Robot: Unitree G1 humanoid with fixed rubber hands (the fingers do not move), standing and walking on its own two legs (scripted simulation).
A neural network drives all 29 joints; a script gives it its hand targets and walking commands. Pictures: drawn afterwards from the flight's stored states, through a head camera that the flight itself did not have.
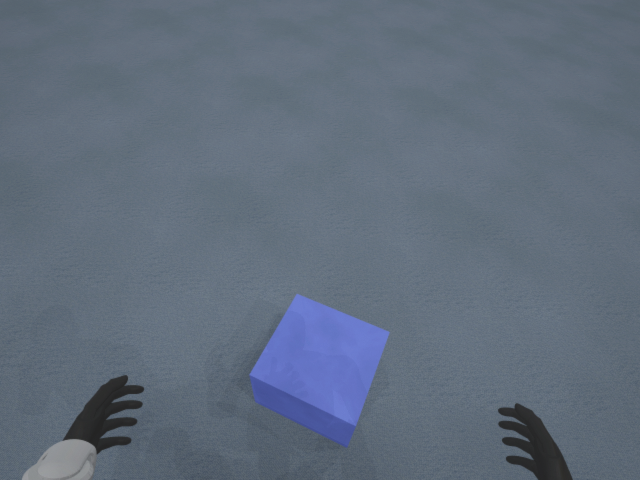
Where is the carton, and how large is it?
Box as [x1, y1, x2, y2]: [249, 294, 389, 447]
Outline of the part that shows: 296,294 249,374 254,398 256,402 346,447 356,424 389,332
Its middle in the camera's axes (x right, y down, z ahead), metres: +0.00 +0.39 +1.16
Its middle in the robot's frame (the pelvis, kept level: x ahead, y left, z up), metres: +0.53 -0.03 -0.66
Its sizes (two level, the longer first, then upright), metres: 0.306 0.286 0.213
